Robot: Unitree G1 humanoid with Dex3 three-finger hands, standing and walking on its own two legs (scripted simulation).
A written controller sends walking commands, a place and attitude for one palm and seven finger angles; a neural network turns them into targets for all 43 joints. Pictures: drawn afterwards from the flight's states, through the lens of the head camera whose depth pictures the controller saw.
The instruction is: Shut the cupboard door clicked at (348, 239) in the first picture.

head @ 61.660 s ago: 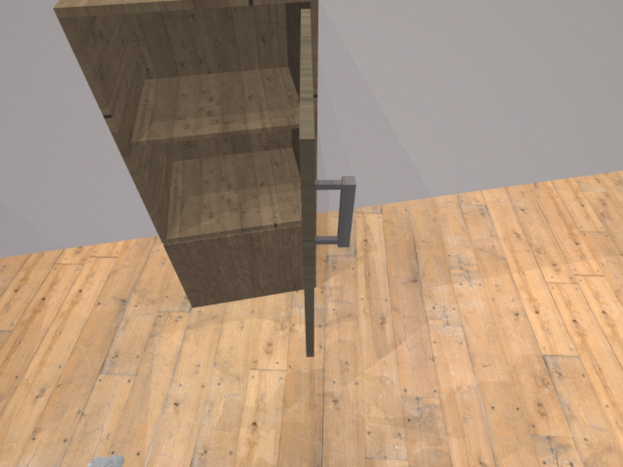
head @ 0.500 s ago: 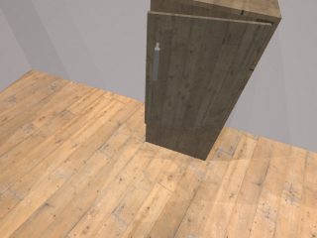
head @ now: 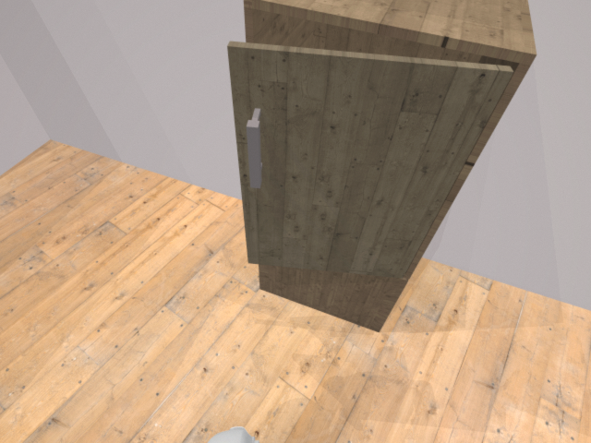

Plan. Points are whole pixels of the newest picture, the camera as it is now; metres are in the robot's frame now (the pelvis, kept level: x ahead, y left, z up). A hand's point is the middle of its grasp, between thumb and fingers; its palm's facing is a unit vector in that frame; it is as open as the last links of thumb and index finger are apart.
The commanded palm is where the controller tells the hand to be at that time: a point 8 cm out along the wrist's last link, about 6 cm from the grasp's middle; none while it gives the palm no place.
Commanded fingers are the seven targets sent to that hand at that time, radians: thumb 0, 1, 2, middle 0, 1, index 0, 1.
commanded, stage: take the last steps up to it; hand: left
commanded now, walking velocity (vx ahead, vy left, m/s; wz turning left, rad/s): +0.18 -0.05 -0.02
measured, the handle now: (256, 149) +0.58 +0.11 +0.06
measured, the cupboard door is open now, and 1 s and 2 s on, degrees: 16 16 16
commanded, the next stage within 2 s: come to a stop and stand still in 0.06 s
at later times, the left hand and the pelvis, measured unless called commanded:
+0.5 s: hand (204, 430) +0.17 +0.15 -0.17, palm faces +0.01 -0.97 -0.24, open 7.3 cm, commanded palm none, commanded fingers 0.00 0.90 0.90 -0.20 -0.30 -0.20 -0.30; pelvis +0.12 -0.04 +0.00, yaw +0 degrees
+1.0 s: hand out of the picture +0.11 +0.18 -0.18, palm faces +0.05 -0.97 -0.22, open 7.4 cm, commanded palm none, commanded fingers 0.00 0.90 0.90 -0.20 -0.30 -0.20 -0.30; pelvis +0.09 -0.02 +0.00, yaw +0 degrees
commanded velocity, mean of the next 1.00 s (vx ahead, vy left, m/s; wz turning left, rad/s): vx -0.07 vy -0.01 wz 0.00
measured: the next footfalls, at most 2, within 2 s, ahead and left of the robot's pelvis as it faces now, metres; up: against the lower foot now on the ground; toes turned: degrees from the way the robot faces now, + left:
left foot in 0.04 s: +0.14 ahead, +0.09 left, +0.00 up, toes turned +6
right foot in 0.36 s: +0.18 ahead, -0.17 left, +0.00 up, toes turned -2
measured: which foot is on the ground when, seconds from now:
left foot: up 0.00-0.02, down 0.04-0.42, up 0.44-0.68, down 0.70-1.00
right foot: down 0.00-0.06, up 0.08-0.34, down 0.36-0.70, up 0.72-0.96, down 0.98-1.00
